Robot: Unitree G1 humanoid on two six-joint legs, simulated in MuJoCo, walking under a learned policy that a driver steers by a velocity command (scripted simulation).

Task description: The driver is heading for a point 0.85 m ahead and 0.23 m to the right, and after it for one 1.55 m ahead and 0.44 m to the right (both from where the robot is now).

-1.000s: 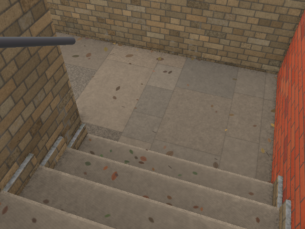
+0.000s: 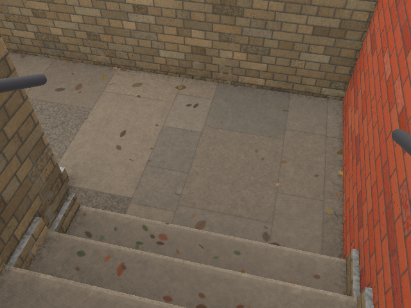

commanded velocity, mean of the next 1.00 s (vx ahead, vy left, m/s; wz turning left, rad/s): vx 0.23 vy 0.00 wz -0.05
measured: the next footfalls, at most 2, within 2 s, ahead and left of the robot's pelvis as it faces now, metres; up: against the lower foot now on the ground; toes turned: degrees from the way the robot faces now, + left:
right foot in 0.18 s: +0.11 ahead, -0.12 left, -0.17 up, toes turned +0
left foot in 0.78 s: +0.17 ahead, +0.24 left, -0.06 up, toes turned +11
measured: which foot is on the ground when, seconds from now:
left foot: down 0.00-0.20, up 0.22-0.76, down 0.78-0.84, up 0.86-0.90, down 0.92-1.00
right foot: up 0.00-0.16, down 0.18-0.84, up 0.86-1.00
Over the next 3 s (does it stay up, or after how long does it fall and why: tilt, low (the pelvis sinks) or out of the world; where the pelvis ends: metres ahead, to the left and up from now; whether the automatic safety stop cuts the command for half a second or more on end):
stays up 0.97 -0.20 -0.69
